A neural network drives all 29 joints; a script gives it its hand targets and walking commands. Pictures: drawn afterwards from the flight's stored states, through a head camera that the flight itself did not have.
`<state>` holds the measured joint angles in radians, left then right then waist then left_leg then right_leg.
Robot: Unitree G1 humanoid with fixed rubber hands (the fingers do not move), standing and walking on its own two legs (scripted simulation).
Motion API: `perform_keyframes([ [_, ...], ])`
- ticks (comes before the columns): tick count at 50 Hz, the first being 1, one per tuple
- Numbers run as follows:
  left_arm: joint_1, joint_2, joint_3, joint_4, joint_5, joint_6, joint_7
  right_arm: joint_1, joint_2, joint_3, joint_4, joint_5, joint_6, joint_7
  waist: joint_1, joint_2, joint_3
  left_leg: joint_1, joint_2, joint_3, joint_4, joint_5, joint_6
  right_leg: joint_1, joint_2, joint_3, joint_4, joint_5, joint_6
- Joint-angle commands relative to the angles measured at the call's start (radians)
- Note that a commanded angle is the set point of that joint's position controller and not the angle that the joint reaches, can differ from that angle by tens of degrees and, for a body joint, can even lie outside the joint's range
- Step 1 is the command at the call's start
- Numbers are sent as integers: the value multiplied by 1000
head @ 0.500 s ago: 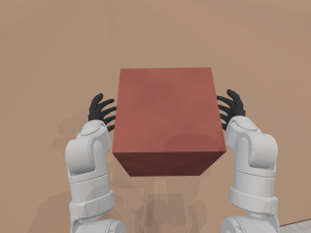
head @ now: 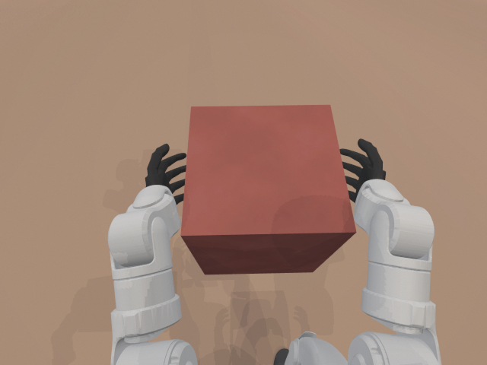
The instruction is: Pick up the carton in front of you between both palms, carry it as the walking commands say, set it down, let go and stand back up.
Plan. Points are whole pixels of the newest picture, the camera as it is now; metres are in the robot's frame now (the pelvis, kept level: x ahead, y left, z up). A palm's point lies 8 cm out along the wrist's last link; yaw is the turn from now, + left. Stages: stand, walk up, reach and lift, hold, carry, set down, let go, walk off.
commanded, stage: carry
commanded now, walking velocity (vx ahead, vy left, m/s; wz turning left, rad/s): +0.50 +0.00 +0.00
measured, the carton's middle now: (259, 200) +0.37 +0.02 +0.05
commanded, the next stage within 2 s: none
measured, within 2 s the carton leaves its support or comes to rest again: neither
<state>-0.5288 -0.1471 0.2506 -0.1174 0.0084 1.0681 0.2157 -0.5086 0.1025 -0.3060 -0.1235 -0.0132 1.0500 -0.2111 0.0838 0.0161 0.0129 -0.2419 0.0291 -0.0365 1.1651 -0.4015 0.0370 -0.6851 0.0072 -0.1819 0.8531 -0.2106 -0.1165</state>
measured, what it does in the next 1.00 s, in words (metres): climbs: left foot, then right foot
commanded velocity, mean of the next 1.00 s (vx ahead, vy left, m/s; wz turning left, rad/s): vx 0.50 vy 0.00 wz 0.00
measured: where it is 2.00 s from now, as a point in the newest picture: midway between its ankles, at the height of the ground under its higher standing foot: (265, 153)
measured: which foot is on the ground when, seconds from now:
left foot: up 0.00-0.48, down 0.50-1.00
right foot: down 0.00-0.50, up 0.52-0.96, down 0.98-1.00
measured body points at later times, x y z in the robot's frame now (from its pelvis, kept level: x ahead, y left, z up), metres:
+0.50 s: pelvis +0.30 +0.01 +0.04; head +0.29 +0.01 +0.49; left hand +0.65 +0.16 +0.19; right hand +0.65 -0.16 +0.19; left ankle +0.42 +0.10 -0.68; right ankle +0.14 -0.07 -0.67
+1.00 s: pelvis +0.61 -0.02 +0.05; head +0.62 -0.02 +0.50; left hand +0.92 +0.13 +0.14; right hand +0.91 -0.18 +0.14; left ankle +0.43 +0.09 -0.66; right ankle +0.71 -0.10 -0.68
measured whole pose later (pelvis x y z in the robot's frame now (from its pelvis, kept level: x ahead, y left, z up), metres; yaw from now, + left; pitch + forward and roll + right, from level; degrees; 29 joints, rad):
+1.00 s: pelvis +0.61 -0.02 +0.05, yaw +0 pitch +4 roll -1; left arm -0.22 -0.14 0.15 -0.27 0.03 1.03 0.15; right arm -0.20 0.14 -0.16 -0.29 -0.03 1.04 -0.15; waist 0.00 0.03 -0.08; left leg -0.07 0.07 0.13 0.60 -0.45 0.00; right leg -0.46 -0.01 -0.21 0.46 -0.09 -0.07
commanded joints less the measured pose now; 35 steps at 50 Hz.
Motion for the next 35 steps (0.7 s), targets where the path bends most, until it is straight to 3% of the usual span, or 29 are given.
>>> perform_keyframes([
  [1,-621,-703,-658,-185,-235,-31,-16,-543,666,535,-121,122,-5,-7,-30,-96,-550,-417,-36,-52,437,46,53,731,-295,735,-449,-34,-157],
  [3,-668,-737,-688,-219,-280,-44,-32,-557,674,535,-139,103,-14,-4,-43,-77,-510,-451,17,-42,368,49,62,651,-271,603,-451,-45,-121],
  [5,-644,-719,-697,-223,-290,-45,-37,-528,649,550,-139,96,-14,-3,-47,-53,-493,-464,31,-17,242,10,55,632,-267,540,-487,-65,-122],
  [9,-553,-633,-645,-181,-245,-15,-21,-491,607,569,-124,108,8,-7,-42,-57,-457,-537,56,29,28,91,26,683,-280,426,-507,130,-151],
  [12,-492,-576,-572,-120,-180,21,-7,-493,590,571,-93,115,43,-6,-34,-81,-400,-567,65,69,-163,185,3,716,-254,341,-536,208,-140],
  [17,-477,-553,-480,-19,-90,57,2,-562,630,564,-6,126,81,3,-20,-131,-303,-527,33,145,-412,291,-11,757,-199,233,-556,337,-87],
  [21,-528,-584,-467,17,-78,52,4,-624,675,554,40,136,80,5,-17,-165,-253,-436,-6,194,-549,285,-1,786,-190,191,-520,478,-53],
  [23,-549,-602,-476,26,-86,46,6,-627,680,542,60,132,74,2,-41,-183,-280,-296,-50,227,-631,270,21,781,-182,147,-419,697,-19],
  [24,-556,-611,-480,28,-92,44,6,-610,681,532,76,127,70,0,-77,-165,-334,-135,-87,269,-701,297,29,748,-160,94,-290,779,8],
  [25,-559,-622,-491,27,-95,41,6,-581,677,520,94,118,65,-2,-126,-107,-428,112,-57,246,-708,315,43,634,-137,59,-124,680,45],
  [26,-572,-629,-499,22,-99,40,5,-543,678,503,103,107,61,-3,-161,20,-525,332,147,-43,-706,237,77,447,-120,63,114,357,81],
  [27,-574,-667,-506,20,-103,39,2,-585,668,501,95,97,52,-9,-139,276,-560,542,372,-509,-794,302,227,92,51,107,350,-164,107],
  [28,-611,-682,-515,15,-117,34,-2,-566,703,511,104,101,48,-6,-133,257,-538,538,365,-532,-824,326,252,-27,37,188,491,-280,86],
  [30,-618,-760,-525,19,-124,14,-14,-608,785,558,51,122,23,17,-140,44,-494,447,323,-344,-805,438,214,-57,-39,216,477,-194,67],
  [31,-608,-787,-531,23,-121,0,-22,-636,823,590,23,136,8,29,-136,11,-472,385,302,-272,-823,457,185,-37,-69,216,413,-152,76],
  [33,-566,-812,-548,32,-101,-29,-31,-647,858,634,-12,157,-25,46,-119,53,-478,351,265,-180,-854,452,149,9,-77,192,310,-108,94],
  [35,-507,-812,-564,30,-79,-55,-31,-602,858,662,-28,163,-50,55,-120,83,-474,364,249,-119,-875,485,149,3,-70,159,215,-93,112],
])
